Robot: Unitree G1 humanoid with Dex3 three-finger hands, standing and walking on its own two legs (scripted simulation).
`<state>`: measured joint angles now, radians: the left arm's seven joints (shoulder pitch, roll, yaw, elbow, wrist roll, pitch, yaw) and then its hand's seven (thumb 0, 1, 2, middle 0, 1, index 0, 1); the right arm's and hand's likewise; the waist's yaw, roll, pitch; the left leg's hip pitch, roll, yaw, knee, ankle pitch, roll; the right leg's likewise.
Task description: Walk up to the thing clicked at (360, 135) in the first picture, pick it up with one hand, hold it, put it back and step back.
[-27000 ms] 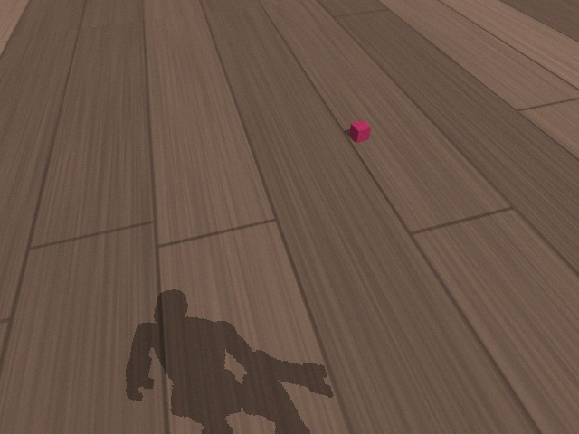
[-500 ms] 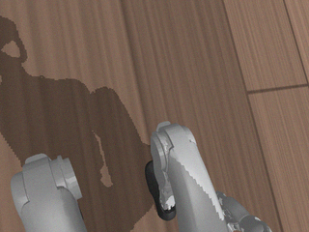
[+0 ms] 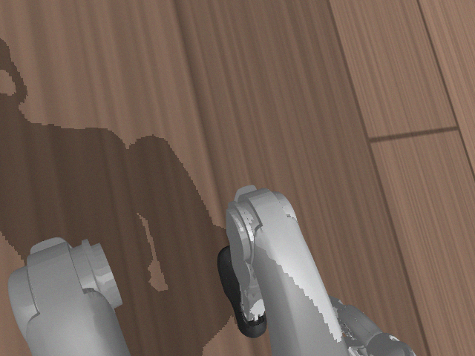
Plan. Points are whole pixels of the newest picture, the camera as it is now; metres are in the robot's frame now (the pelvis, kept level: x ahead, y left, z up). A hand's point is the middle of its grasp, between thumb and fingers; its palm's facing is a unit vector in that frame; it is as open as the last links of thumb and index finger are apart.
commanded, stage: open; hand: left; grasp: from above
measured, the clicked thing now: out of the picture +0.41 +0.36 -0.25
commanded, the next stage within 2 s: withdraw in 0.48 s
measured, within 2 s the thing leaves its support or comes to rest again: rests again in 0.92 s
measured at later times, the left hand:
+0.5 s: hand out of the picture +0.41 +0.36 -0.21, palm faces -0.46 -0.15 -0.87, open 13.3 cm
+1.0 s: hand out of the picture +0.44 +0.39 -0.10, palm faces -0.30 -0.07 -0.95, open 14.1 cm
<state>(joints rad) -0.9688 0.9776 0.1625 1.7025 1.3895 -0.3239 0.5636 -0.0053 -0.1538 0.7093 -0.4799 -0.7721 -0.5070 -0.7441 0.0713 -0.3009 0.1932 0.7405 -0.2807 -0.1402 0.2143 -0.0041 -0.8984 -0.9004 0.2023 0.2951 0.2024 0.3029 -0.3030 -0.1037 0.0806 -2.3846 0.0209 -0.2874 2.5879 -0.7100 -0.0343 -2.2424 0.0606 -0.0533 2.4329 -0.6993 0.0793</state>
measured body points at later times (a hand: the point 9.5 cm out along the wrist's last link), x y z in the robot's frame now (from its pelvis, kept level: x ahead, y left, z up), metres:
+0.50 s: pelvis +0.00 +0.00 +0.00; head +0.25 +0.13 +0.36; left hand +0.43 +0.36 -0.16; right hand +0.09 -0.26 -0.07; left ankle +0.06 +0.13 -0.26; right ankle +0.11 -0.15 -0.25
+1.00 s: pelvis +0.00 +0.00 +0.03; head +0.22 +0.11 +0.41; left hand +0.46 +0.39 -0.04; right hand +0.10 -0.26 -0.07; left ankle +0.06 +0.13 -0.26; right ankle +0.11 -0.15 -0.25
